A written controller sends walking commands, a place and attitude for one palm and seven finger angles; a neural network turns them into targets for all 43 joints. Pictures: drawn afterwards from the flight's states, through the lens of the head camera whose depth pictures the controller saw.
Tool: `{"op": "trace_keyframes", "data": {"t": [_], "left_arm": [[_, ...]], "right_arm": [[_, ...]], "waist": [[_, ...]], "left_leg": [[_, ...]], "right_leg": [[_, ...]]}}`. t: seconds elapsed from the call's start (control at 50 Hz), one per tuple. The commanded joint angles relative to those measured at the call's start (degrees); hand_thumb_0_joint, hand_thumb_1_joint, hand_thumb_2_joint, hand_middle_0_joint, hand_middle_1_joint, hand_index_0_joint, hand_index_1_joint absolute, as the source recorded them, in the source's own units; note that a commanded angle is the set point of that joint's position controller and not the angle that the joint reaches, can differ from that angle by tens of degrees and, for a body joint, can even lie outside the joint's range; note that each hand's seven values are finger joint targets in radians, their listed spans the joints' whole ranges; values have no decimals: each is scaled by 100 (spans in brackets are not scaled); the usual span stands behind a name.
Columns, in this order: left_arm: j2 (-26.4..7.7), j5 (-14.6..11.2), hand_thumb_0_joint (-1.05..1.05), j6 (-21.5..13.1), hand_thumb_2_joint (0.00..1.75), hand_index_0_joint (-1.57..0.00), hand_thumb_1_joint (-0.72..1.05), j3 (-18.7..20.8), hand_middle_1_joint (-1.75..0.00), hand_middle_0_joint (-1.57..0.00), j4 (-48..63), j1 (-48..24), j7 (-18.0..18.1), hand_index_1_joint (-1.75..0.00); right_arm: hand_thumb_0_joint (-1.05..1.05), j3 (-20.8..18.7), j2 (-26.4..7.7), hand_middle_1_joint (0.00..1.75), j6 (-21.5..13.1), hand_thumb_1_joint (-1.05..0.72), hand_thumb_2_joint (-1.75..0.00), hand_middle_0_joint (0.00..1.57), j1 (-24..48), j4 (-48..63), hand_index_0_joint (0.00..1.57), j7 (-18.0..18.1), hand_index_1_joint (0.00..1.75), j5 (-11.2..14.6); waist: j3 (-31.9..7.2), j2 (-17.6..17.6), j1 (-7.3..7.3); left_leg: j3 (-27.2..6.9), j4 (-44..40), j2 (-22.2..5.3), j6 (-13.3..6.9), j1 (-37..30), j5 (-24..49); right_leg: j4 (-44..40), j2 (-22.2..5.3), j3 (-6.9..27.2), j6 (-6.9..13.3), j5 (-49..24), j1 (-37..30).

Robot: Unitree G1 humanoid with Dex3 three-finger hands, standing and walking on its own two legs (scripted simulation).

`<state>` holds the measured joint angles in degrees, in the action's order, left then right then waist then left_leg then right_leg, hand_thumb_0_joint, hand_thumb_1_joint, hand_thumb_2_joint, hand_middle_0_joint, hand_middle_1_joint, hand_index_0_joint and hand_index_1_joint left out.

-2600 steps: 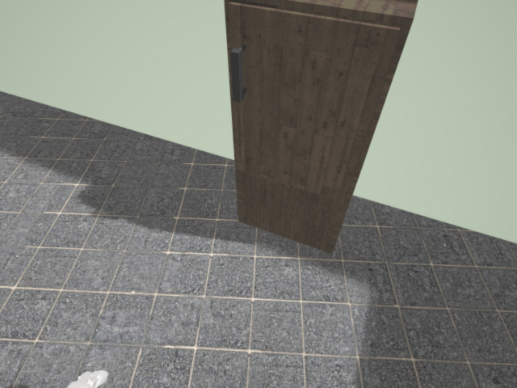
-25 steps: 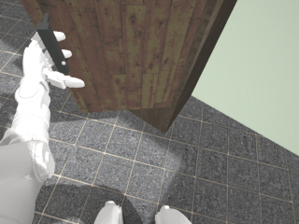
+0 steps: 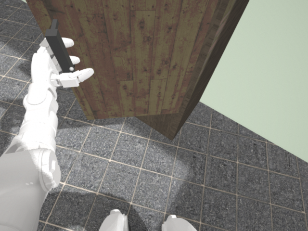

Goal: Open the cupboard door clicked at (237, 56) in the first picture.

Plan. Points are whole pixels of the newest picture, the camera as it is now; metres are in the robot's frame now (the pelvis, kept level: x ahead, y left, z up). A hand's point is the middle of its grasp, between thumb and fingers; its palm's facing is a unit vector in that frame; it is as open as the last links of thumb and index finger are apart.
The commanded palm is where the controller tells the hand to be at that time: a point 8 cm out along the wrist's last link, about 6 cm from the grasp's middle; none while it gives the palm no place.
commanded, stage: close the thumb around the handle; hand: left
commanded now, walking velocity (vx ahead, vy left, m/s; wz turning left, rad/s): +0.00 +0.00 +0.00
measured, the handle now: (64, 51) +0.56 +0.20 +0.10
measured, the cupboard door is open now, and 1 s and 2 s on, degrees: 41 62 81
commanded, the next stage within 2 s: pull the door open along its arc in 0.34 s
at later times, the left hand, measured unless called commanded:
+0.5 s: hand (72, 70) +0.50 +0.17 +0.09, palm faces +0.05 -1.00 -0.01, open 5.9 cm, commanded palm +0.47 +0.22 +0.09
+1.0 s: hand (86, 111) +0.38 +0.13 +0.09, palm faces +0.19 -0.98 +0.09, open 6.4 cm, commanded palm +0.32 +0.18 +0.09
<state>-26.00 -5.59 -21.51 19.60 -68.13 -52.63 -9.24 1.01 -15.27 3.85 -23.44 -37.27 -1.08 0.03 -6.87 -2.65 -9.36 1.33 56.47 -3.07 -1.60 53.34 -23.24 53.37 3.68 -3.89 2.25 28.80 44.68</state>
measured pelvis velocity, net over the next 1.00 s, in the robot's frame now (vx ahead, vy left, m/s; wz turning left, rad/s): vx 0.01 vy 0.00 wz -0.01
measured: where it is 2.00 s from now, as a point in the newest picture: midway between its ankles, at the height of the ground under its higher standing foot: outside the picture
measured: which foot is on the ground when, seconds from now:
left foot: down 0.00-1.00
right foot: down 0.00-1.00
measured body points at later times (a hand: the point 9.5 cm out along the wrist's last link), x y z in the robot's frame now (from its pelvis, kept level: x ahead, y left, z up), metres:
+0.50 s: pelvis +0.00 +0.00 +0.00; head +0.10 +0.01 +0.44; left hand +0.49 +0.22 +0.09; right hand -0.01 -0.26 -0.12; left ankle +0.03 +0.10 -0.68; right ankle -0.04 -0.10 -0.68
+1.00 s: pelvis +0.01 +0.00 +0.02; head +0.06 -0.01 +0.47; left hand +0.37 +0.18 +0.09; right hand +0.12 -0.25 -0.09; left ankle +0.03 +0.10 -0.68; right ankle -0.04 -0.10 -0.68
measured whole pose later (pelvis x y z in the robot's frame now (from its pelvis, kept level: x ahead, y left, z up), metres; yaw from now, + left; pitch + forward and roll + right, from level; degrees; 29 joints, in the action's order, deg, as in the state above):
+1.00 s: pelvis +0.01 +0.00 +0.02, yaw +0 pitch +13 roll -1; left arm -3.6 -9.1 -17.3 7.6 -25.1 -14.0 7.5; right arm -0.5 -14.1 2.9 -17.7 -32.0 -2.9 0.5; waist -8.6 -2.5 -2.4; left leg 3.6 49.8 -2.2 -1.3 40.4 -22.2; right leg 48.7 2.9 -1.4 2.3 28.2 33.4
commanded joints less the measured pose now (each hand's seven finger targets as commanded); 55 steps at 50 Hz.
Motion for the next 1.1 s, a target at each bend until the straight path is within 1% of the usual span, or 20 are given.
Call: {"op": "trace_keyframes", "data": {"t": [0.0, 0.02, 0.06, 0.12, 0.28, 0.32, 0.42, 0.44, 0.5, 0.6, 0.64, 0.74, 0.8, 0.82, 0.84, 0.86, 0.88, 0.98, 1.0, 1.08], "left_arm": [[-1194, -11, 0, -422, 76, -38, 56, 69, -131, -38, 1191, -2949, 5, -131], [-1079, -17, 0, -425, 78, -38, 62, -19, -132, -38, 1251, -2944, 2, -132], [-971, -25, 0, -397, 83, -39, 73, -94, -133, -39, 1145, -2824, -20, -133], [-1106, -31, 0, -426, 90, -40, 90, 29, -135, -40, 1208, -2937, -6, -135], [-902, -79, 0, -529, 90, -40, 90, -64, -135, -40, 1572, -2711, -3, -135], [-1003, -46, 0, -528, 90, -40, 90, -29, -135, -40, 1501, -2786, 28, -135], [-1046, -16, 0, -540, 90, -40, 90, -40, -135, -40, 1296, -2848, 45, -135], [-1514, 4, 0, -532, 90, -40, 90, 348, -135, -40, 1247, -2636, 45, -135], [-1267, -46, 0, -568, 90, -40, 90, 183, -135, -40, 1500, -2296, -68, -135], [-1202, -238, 0, -566, 90, -40, 90, 289, -135, -40, 1927, -1431, -196, -135], [-960, -341, 0, -505, 90, -40, 90, 151, -135, -40, 2160, -969, -242, -135], [-490, -564, 0, -401, 90, -40, 90, -32, -135, -40, 3287, 532, -211, -135], [65, -690, 0, -298, 90, -40, 90, -401, -135, -40, 3995, 1526, -160, -135], [118, -704, 0, -247, 90, -40, 90, -455, -135, -40, 4137, 1720, -118, -135], [282, -1112, 0, -138, 90, -40, 90, 416, -135, -40, 4575, 1741, 771, -135], [831, -920, 0, -1, 90, -40, 90, -203, -135, -40, 4671, 2187, 1207, -135], [1052, -825, 0, 25, 90, -40, 90, -393, -135, -40, 5016, 2340, 1493, -135], [1635, 10, 0, 203, 90, -40, 90, -986, -135, -40, 6185, 3618, 2795, -135], [1868, 181, 0, 278, 90, -40, 90, -1247, -135, -40, 6457, 3947, 3009, -135], [2226, 553, 0, 663, 90, -40, 90, -1572, -135, -40, 7150, 4840, 3809, -135]], "right_arm": [[0, -372, -1035, 30, -106, -90, -90, 20, -990, 201, 20, 80, 30, -47], [0, -372, -1011, 30, -109, -90, -90, 20, -964, 211, 20, 71, 30, -56], [0, -359, -1002, 30, -110, -90, -90, 20, -953, 214, 20, 61, 30, -50], [0, -374, -1021, 30, -109, -90, -90, 20, -976, 202, 20, 64, 30, -62], [0, -396, -997, 30, -109, -90, -90, 20, -943, 248, 20, 25, 30, -67], [0, -398, -1008, 30, -91, -90, -90, 20, -923, 206, 20, 38, 30, -55], [0, -376, -999, 30, -104, -90, -90, 20, -890, 171, 20, 59, 30, -43], [0, -383, -1064, 30, -89, -90, -90, 20, -942, 186, 20, 85, 30, -42], [0, -355, -981, 30, -84, -90, -90, 20, -831, 331, 20, 76, 30, -19], [0, -379, -957, 30, -38, -90, -90, 20, -696, 535, 20, 61, 30, 26], [0, -380, -913, 30, -20, -90, -90, 20, -583, 648, 20, 59, 30, 71], [0, -413, -833, 30, -59, -90, -90, 20, -291, 928, 20, 16, 30, 142], [0, -400, -756, 30, -144, -90, -90, 20, -28, 1103, 20, -34, 30, 191], [0, -402, -749, 30, -158, -90, -90, 20, 24, 1111, 20, -36, 30, 201], [0, -412, -578, 30, -224, -90, -90, 20, 251, 1136, 20, -31, 30, 139], [0, -378, -569, 30, -291, -90, -90, 20, 342, 1173, 20, -75, 30, 118], [0, -385, -549, 30, -351, -90, -90, 20, 380, 1189, 20, -116, 30, 120], [0, -402, -462, 30, -350, -90, -90, 20, 684, 1306, 20, -254, 30, -110], [0, -383, -405, 30, -327, -90, -90, 20, 829, 1386, 20, -287, 30, -127], [0, -341, -333, 30, -147, -90, -90, 20, 1163, 1574, 20, -220, 30, -221]], "waist": [[-2488, -490, -193], [-2583, -643, -179], [-2545, -525, -201], [-2658, -481, -188], [-2863, -627, -95], [-2713, -435, -146], [-2386, -447, -178], [-2485, -358, -55], [-2754, -574, 60], [-2873, -369, 288], [-2717, -153, 337], [-2610, -154, 606], [-2257, -96, 679], [-2040, 129, 673], [-2061, 288, 1232], [-1763, 202, 1003], [-1716, 130, 987], [-1816, 361, 1100], [-1786, 225, 1122], [-1565, 636, 1149]], "left_leg": [[-552, -309, 134, -68, -2908, 2203], [-540, -291, 146, -60, -2979, 2306], [-543, -283, 137, -62, -2956, 2303], [-554, -259, 135, -61, -2986, 2351], [-555, -261, 147, -48, -3237, 2666], [-558, -289, 130, -50, -3087, 2454], [-530, -334, 154, -60, -2878, 2147], [-502, -333, 157, -75, -2789, 2178], [-442, -380, 186, -71, -2971, 2387], [-337, -445, 215, -80, -2942, 2595], [-268, -523, 233, -100, -2812, 2462], [-143, -675, 273, -106, -2989, 2703], [-70, -797, 292, -119, -3013, 2630], [-79, -841, 287, -124, -2924, 2513], [-20, -934, 310, -59, -2658, 2441], [-10, -1015, 321, -27, -2674, 2276], [-55, -1006, 299, -11, -2790, 2332], [-82, -986, 277, 4, -2983, 2560], [-49, -1026, 277, 11, -3022, 2493], [-54, -1109, 282, 23, -2952, 2096]], "right_leg": [[-642, 88, 251, -126, -2300, 153], [-624, 85, 253, -118, -2373, 139], [-637, 91, 238, -122, -2368, 160], [-616, 96, 244, -131, -2422, 108], [-594, 123, 219, -97, -2639, 17], [-624, 117, 227, -123, -2542, 27], [-684, 103, 264, -122, -2366, 58], [-678, 98, 295, -120, -2421, -100], [-650, 85, 289, -117, -2643, -309], [-661, 99, 297, -124, -3110, -799], [-741, 90, 315, -145, -3196, -995], [-811, 49, 308, -153, -3708, -1385], [-913, 18, 307, -186, -3805, -1457], [-943, 17, 287, -192, -3746, -1488], [-1017, 5, 204, -192, -3509, -1689], [-1020, 11, 172, -203, -3354, -1622], [-1003, 9, 121, -176, -3195, -1543], [-843, -61, 93, -158, -3192, -1656], [-857, -100, 107, -152, -3173, -1683], [-1054, -171, 166, -155, -3005, -1989]]}}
